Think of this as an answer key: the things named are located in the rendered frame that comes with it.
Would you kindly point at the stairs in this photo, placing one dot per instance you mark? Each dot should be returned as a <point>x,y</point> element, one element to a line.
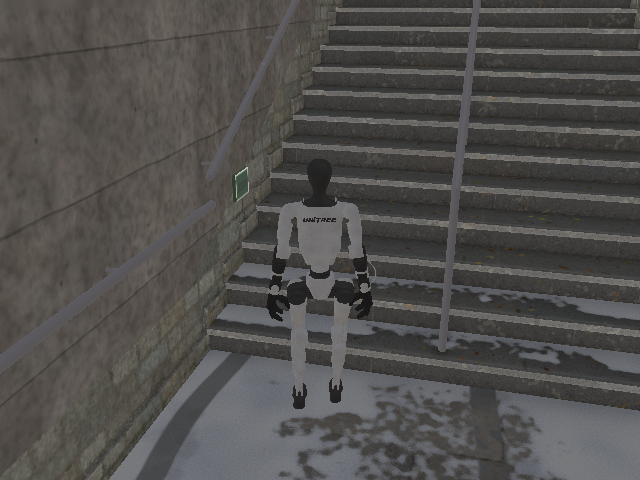
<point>550,349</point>

